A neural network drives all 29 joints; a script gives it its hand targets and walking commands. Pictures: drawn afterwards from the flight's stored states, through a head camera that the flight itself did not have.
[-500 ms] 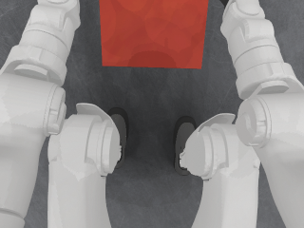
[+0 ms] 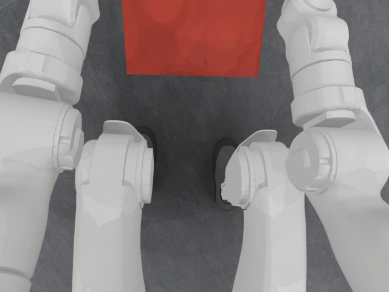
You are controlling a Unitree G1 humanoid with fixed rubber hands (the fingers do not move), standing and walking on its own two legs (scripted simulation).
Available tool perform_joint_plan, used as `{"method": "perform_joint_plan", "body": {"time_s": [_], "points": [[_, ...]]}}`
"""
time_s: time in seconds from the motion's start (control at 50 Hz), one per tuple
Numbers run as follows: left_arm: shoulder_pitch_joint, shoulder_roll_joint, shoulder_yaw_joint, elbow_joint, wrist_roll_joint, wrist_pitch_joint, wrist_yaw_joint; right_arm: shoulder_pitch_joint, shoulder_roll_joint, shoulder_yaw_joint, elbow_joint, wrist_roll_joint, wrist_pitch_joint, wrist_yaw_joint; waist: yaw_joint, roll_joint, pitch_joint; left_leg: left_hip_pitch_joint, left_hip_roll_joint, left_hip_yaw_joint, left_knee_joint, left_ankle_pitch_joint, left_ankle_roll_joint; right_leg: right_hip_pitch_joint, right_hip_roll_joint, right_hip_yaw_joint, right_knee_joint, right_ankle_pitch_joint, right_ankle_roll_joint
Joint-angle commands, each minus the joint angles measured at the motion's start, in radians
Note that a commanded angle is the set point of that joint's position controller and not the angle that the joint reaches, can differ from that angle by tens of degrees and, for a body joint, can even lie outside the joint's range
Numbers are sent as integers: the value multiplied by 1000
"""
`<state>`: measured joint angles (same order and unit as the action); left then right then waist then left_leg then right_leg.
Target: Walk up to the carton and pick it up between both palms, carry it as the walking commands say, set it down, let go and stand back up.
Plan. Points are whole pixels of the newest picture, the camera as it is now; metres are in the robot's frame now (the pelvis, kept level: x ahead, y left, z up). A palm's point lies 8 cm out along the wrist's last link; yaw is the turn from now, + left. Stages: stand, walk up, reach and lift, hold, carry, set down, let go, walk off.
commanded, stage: reach and lift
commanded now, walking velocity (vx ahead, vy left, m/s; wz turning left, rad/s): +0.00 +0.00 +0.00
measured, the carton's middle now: out of the picture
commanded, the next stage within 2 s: none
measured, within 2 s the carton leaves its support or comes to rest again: neither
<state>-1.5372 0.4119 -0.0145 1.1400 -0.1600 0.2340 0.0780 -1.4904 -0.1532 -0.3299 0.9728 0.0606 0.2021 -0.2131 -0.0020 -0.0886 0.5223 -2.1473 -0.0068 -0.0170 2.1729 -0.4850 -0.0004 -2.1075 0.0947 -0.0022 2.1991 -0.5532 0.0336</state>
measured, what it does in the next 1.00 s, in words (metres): rises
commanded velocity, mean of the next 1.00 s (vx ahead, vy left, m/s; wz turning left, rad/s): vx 0.00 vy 0.00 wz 0.00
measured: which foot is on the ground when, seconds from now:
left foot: down 0.00-1.00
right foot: down 0.00-1.00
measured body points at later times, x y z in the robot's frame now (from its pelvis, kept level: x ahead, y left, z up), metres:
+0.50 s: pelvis +0.00 +0.00 +0.04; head +0.35 +0.04 +0.30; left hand +0.55 +0.18 -0.12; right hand +0.55 -0.11 -0.09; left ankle +0.15 +0.12 -0.34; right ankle +0.13 -0.12 -0.34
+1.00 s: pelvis -0.02 +0.00 +0.08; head +0.32 +0.03 +0.36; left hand +0.53 +0.17 -0.04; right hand +0.53 -0.13 -0.01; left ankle +0.15 +0.12 -0.34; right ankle +0.13 -0.12 -0.34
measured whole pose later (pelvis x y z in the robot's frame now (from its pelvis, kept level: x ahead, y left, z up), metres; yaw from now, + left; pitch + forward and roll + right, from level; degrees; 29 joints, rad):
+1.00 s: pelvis -0.02 +0.00 +0.08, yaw +1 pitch +22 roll -1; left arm -1.38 0.25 0.18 0.79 0.03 0.40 0.20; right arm -1.31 0.01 -0.45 0.57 -0.07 0.33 -0.32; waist 0.00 -0.06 0.52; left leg -1.86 -0.02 -0.02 1.93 -0.44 -0.01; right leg -1.83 0.09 0.01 1.95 -0.51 0.03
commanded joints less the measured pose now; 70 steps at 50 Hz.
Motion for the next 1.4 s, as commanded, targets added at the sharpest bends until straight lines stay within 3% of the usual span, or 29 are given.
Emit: {"method": "perform_joint_plan", "body": {"time_s": [0.0,0.16,0.26,0.3,0.38,0.4,0.5,0.6,0.82,0.9,1.02,1.38], "points": [[-727,-978,-181,-425,-100,-93,-280,-594,1006,332,-142,71,10,318,17,109,-1661,675,-84,70,-168,199,12,471,69,-78,-184,173,-29],[-732,-1024,-205,-493,-102,-81,-275,-566,1038,347,-191,50,31,328,12,131,-1785,762,-98,70,-176,283,2,516,76,-77,-199,239,-30],[-708,-1066,-229,-576,-96,-72,-264,-532,1076,396,-270,53,47,333,22,127,-1967,859,-110,68,-194,363,2,585,86,-79,-210,309,-32],[-663,-1080,-230,-555,-76,-66,-262,-513,1089,417,-262,48,51,334,34,136,-1951,849,-110,65,-208,358,6,549,87,-72,-222,291,-34],[-708,-1119,-259,-653,-67,-62,-253,-486,1103,437,-295,34,61,333,4,138,-2084,924,-111,59,-232,367,3,573,93,-76,-247,296,-41],[-729,-1128,-273,-707,-80,-57,-244,-503,1101,455,-359,46,64,329,0,145,-2176,984,-115,62,-237,388,0,626,98,-76,-260,320,-38],[-666,-1096,-225,-602,-33,-37,-240,-525,1073,455,-324,34,79,324,16,102,-2020,871,-112,71,-278,256,12,589,94,-69,-313,203,-26],[-630,-1143,-180,-519,12,-15,-256,-515,1105,429,-271,13,89,339,13,114,-1984,854,-109,72,-317,188,17,558,91,-78,-348,136,-31],[-652,-1196,-222,-665,18,39,-275,-531,1195,521,-399,45,138,340,38,91,-2276,940,-120,86,-356,231,22,757,94,-60,-407,207,-23],[-643,-1214,-246,-698,14,52,-277,-493,1206,517,-391,41,151,341,20,115,-2275,960,-124,79,-392,226,19,768,97,-58,-427,214,-26],[-611,-1245,-254,-684,12,70,-278,-484,1216,520,-400,30,163,344,-1,102,-2273,982,-127,70,-431,187,21,782,94,-58,-465,177,-25],[-561,-1295,-284,-724,10,104,-272,-450,1246,544,-430,35,186,358,-12,112,-2329,1135,-130,43,-538,174,18,872,86,-37,-574,163,-30]]}}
